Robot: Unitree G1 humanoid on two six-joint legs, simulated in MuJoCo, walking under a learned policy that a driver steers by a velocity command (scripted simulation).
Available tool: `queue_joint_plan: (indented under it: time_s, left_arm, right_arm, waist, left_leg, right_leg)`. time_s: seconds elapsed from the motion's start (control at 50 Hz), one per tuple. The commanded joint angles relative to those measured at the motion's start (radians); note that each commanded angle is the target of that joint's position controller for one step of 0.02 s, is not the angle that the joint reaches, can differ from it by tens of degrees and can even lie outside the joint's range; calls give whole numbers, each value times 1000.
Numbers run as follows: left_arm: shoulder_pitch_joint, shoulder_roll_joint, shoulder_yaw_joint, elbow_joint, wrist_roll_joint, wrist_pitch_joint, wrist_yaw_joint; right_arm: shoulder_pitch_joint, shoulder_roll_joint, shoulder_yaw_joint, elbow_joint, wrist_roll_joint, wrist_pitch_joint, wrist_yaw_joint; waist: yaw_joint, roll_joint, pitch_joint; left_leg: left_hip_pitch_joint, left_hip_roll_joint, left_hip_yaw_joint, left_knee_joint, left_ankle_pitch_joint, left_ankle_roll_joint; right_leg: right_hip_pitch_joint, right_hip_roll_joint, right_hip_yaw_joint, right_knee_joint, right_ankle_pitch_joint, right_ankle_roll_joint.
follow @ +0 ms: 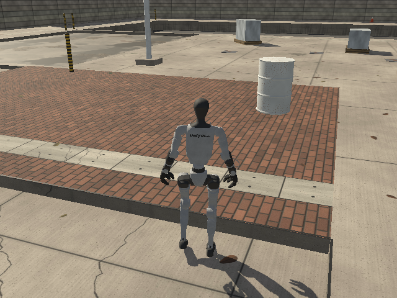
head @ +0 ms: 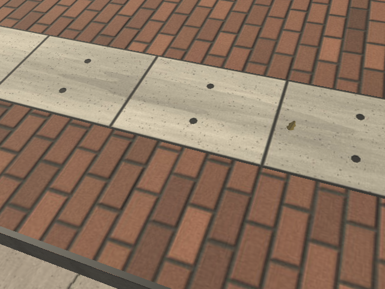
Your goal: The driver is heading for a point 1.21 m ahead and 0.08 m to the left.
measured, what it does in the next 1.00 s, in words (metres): climbs: left foot, then right foot 0.15 m higher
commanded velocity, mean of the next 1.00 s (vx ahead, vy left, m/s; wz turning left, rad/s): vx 0.50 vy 0.00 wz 0.27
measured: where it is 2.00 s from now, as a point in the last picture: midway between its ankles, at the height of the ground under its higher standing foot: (170, 131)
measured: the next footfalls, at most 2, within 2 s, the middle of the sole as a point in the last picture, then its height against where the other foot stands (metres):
left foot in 0.28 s outside the picture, level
right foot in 0.80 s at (204, 249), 0.15 m higher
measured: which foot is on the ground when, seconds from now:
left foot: up 0.00-0.26, down 0.28-0.82, up 0.84-1.00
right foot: down 0.00-0.28, up 0.30-0.78, down 0.80-1.00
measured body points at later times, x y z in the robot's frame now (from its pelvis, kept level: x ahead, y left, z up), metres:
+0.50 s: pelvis +0.21 +0.06 -0.01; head +0.22 +0.07 +0.44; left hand +0.28 +0.32 -0.13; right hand +0.30 -0.20 -0.14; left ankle +0.18 +0.10 -0.75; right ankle +0.22 -0.06 -0.49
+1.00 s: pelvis +0.51 +0.07 +0.11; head +0.50 +0.08 +0.56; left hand +0.47 +0.30 -0.04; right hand +0.70 -0.11 +0.00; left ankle +0.46 +0.22 -0.42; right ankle +0.52 +0.02 -0.60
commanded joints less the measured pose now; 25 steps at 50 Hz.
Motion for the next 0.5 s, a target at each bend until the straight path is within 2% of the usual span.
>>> queue_joint_plan:
  time_s: [0.02,0.06,0.12,0.16,0.2,0.22,0.24,0.26,0.28,0.3,0.32,0.34,0.36,0.38,0.4,0.42,0.44,0.46,0.48,0.5]
  left_arm:
    - [53,123,33,-24,-7,-21,-2]
    - [60,126,35,-14,-6,-19,-1]
    - [49,139,40,-9,-8,-15,-4]
    - [58,153,45,-4,-8,-8,-3]
    - [76,167,48,2,-10,3,1]
    - [77,169,47,0,-6,11,0]
    - [73,181,49,-3,-15,20,0]
    - [49,182,47,-9,-29,28,-3]
    - [47,134,32,-26,-26,25,-6]
    - [111,1,1,-84,-27,25,-13]
    - [79,110,18,-69,-6,35,-8]
    - [25,89,14,-79,-5,34,-8]
    - [6,76,9,-76,-5,29,-10]
    - [7,64,8,-72,5,35,-13]
    - [46,60,7,-56,8,49,-20]
    - [53,31,4,-54,4,63,-21]
    - [19,-15,-5,-67,-2,77,-12]
    - [-39,-37,-13,-102,-6,84,-2]
    - [-112,-71,-26,-133,-12,83,7]
    - [-171,-91,-37,-170,-11,81,16]
  right_arm:
    - [-45,-22,4,-83,-4,1,18]
    - [-107,-12,12,-106,-7,1,25]
    - [-178,12,28,-129,0,0,34]
    - [-192,10,31,-133,-2,7,29]
    - [-207,-9,26,-145,-10,13,22]
    - [-154,-9,22,-135,-13,13,15]
    - [-62,-11,17,-105,-15,3,9]
    - [70,-13,6,-64,-18,-11,1]
    - [159,-83,-17,-32,-28,-19,-11]
    - [130,-232,-43,-62,-24,-17,-22]
    - [211,-222,-57,-54,12,-1,-29]
    - [151,-169,-41,-44,16,0,-37]
    - [120,-108,-21,-34,11,-2,-40]
    - [102,-74,-6,-23,11,-13,-42]
    - [80,-44,7,-22,15,-23,-44]
    - [107,-33,13,1,13,-34,-41]
    - [167,-45,7,32,7,-46,-34]
    - [191,-40,9,55,9,-54,-29]
    - [217,-22,16,81,3,-59,-25]
    - [245,-13,23,101,0,-66,-24]
  waist:
    - [10,-159,-30]
    - [19,-159,-17]
    - [22,-159,-10]
    - [24,-187,-24]
    - [27,-185,-32]
    - [6,-183,-74]
    - [-29,-160,-123]
    - [-103,-121,-183]
    - [-142,-17,-212]
    - [-33,230,-252]
    - [-135,37,-338]
    - [-94,5,-187]
    - [-66,-2,-77]
    - [-32,-19,-47]
    - [2,-24,-28]
    - [5,5,-35]
    - [-10,47,-53]
    - [-6,18,-31]
    - [-14,21,-4]
    - [-17,18,20]
  left_leg:
    - [-149,52,-6,-16,68,-21]
    - [-150,55,14,-101,118,-33]
    - [-64,52,62,-271,177,-20]
    - [13,30,113,-333,138,0]
    - [52,3,141,-379,69,30]
    - [118,-42,174,-364,24,50]
    - [215,-75,168,-425,26,72]
    - [404,-98,153,-562,137,95]
    - [609,18,-19,-645,168,112]
    - [768,359,-503,-668,573,235]
    - [729,398,-543,-747,466,348]
    - [618,353,-446,-770,295,340]
    - [507,294,-388,-790,210,293]
    - [442,237,-328,-787,201,246]
    - [364,196,-278,-805,191,217]
    - [336,188,-270,-810,179,223]
    - [366,200,-290,-801,164,244]
    - [367,208,-288,-803,82,237]
    - [361,224,-305,-811,18,236]
    - [373,236,-313,-813,-39,228]
  right_leg:
    - [128,-272,142,-156,355,-112]
    - [127,-261,81,-161,393,-111]
    - [104,-246,-9,-130,455,-87]
    - [106,-251,-48,-84,509,-67]
    - [139,-266,-66,-10,646,-57]
    - [158,-280,-86,104,860,-64]
    - [151,-266,-98,257,950,-62]
    - [59,-239,-118,455,823,-39]
    - [-171,-183,-110,710,319,-1]
    - [-484,-45,-66,1072,-356,59]
    - [-525,-42,73,1195,-274,63]
    - [-595,-79,87,1231,-217,60]
    - [-635,-90,70,1269,-212,46]
    - [-644,-109,85,1275,-203,31]
    - [-617,-116,92,1268,-170,27]
    - [-652,-86,68,1407,-194,20]
    - [-765,-56,41,1629,-243,9]
    - [-886,-62,63,1698,-258,-6]
    - [-1012,-48,67,1827,-285,-23]
    - [-1130,-46,81,1902,-300,-38]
